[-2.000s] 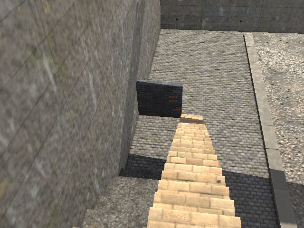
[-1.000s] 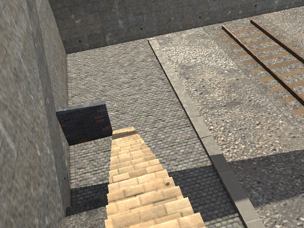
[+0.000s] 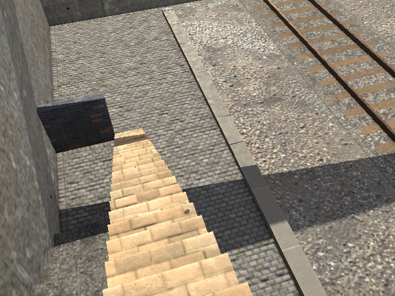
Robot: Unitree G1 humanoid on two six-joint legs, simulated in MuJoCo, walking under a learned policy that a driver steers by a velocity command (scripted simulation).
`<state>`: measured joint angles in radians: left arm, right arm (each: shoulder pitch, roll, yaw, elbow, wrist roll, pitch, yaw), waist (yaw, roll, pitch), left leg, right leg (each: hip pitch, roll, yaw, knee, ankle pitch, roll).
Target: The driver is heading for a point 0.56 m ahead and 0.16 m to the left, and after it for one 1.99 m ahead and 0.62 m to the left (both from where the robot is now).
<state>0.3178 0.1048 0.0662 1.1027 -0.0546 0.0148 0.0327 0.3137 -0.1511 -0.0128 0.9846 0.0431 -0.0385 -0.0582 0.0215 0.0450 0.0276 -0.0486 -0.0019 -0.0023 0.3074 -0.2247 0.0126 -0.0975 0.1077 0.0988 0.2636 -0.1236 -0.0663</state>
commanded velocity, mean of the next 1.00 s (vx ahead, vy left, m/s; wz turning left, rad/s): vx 0.37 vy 0.00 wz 0.00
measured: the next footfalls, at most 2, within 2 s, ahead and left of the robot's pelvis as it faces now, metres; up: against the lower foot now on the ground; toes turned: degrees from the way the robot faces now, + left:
left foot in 1.08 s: +0.25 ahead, +0.23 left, -0.19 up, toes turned +4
right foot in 1.70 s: +0.60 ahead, -0.04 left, -0.38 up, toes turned -1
